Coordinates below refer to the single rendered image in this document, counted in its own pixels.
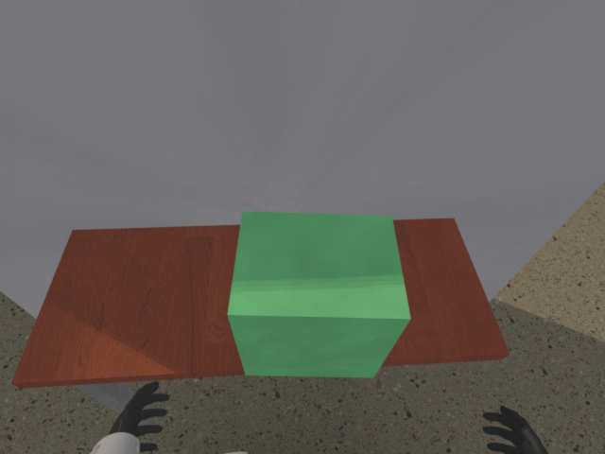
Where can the carton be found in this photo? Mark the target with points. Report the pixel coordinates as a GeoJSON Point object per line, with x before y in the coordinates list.
{"type": "Point", "coordinates": [316, 294]}

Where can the robot right hand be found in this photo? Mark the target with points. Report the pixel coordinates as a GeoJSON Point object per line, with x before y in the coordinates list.
{"type": "Point", "coordinates": [522, 435]}

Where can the robot left forearm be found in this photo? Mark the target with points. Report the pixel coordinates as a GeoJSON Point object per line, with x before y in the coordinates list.
{"type": "Point", "coordinates": [118, 443]}

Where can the table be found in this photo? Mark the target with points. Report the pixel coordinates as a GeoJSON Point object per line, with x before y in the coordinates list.
{"type": "Point", "coordinates": [140, 304]}

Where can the robot left hand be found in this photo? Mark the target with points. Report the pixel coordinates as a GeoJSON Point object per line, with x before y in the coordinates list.
{"type": "Point", "coordinates": [133, 414]}

